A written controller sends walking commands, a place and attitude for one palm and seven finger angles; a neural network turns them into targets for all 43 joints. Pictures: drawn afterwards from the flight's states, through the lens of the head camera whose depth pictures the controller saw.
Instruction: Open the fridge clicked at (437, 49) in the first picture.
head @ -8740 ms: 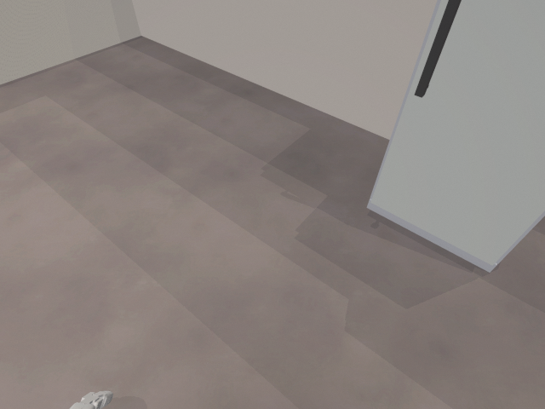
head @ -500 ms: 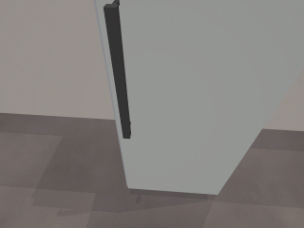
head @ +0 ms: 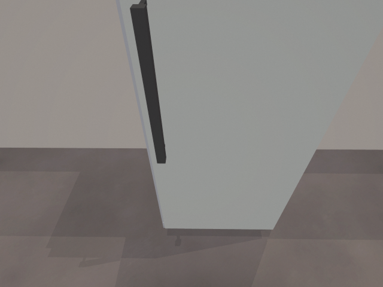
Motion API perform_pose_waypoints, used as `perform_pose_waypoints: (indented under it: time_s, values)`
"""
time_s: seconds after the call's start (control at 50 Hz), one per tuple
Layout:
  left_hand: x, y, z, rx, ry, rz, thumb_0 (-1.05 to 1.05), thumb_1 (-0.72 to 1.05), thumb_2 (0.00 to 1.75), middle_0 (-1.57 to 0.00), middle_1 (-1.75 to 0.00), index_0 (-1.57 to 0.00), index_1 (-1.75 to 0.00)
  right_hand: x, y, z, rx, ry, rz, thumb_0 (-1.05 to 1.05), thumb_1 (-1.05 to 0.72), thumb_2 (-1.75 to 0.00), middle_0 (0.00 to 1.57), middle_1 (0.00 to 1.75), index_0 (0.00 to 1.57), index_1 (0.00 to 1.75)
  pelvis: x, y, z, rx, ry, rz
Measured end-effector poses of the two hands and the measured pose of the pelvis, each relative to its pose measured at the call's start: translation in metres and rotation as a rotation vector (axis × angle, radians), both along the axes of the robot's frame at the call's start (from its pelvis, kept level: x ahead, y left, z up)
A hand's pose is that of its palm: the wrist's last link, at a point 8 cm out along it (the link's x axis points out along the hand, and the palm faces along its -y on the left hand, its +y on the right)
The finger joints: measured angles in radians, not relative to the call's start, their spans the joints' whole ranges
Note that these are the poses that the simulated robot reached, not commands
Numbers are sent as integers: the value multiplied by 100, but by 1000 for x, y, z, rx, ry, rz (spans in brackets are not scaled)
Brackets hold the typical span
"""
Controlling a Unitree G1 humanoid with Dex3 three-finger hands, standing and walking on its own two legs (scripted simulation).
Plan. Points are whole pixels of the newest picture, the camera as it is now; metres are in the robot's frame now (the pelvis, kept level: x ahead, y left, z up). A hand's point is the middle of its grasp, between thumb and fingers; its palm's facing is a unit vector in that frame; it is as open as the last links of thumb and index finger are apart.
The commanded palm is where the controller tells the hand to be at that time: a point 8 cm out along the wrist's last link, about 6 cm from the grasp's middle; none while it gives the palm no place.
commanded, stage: come to a stop and stand still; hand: left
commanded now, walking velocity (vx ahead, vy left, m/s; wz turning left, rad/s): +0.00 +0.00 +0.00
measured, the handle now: (154, 98) +0.52 +0.12 +0.15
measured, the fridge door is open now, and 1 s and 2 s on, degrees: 0 0 0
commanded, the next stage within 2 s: look again from close up in 1.48 s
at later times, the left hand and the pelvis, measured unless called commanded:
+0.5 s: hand out of the picture -0.04 +0.26 -0.15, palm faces -0.03 -0.94 -0.34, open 7.4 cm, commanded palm none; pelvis -0.07 +0.02 +0.00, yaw -2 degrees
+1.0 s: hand out of the picture -0.02 +0.27 -0.15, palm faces -0.06 -0.95 -0.30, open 7.4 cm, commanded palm none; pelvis -0.08 +0.05 +0.01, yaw -2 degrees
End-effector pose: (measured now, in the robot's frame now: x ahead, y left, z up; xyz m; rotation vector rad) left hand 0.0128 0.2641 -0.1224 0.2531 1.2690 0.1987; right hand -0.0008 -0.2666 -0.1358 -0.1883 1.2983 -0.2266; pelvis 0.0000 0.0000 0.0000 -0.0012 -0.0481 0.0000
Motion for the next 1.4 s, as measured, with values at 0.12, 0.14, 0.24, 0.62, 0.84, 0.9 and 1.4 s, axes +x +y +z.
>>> perform_pose_waypoints:
  time_s: [0.12,0.14,0.24,0.62,0.84,0.9,1.4]
  values:
    - [2,6,-10,-14,-5,-11,0,90,90,-20,-30,-20,-30,-14,-15,8,-62,-8,-18,0,-91,-90,20,30,20,30,-15,2,-4,-14,-10,7]
    - [6,8,-13,-16,-14,-14,0,90,90,-20,-30,-20,-30,-18,-16,8,-73,-10,-23,0,-91,-90,20,30,20,30,-17,4,-6,-18,-15,9]
    - [29,18,-15,-26,-82,-40,0,90,90,-20,-30,-20,-30,-40,-13,12,-106,-3,-36,0,-91,-90,20,30,20,30,-30,13,-9,-35,-23,-2]
    - [-63,53,-2,41,46,-23,1,90,90,-20,-30,-20,-30,-34,1,16,-77,-73,14,0,-91,-90,20,30,20,30,-73,28,-1,-33,7,-23]
    - [-36,58,4,5,-6,-78,0,90,90,-20,-30,-20,-29,-42,38,17,-29,-26,49,0,-91,-90,20,30,20,30,-83,45,9,1,19,-34]
    - [-33,59,6,7,-7,-79,0,90,90,-20,-30,-20,-29,-37,43,17,-16,-36,49,0,-91,-90,20,30,20,30,-81,46,10,3,22,-32]
    - [-61,5,-9,-79,94,-35,0,90,90,-20,-30,-20,-29,-43,58,6,43,31,17,0,-91,-90,20,30,20,30,-63,34,12,1,21,-35]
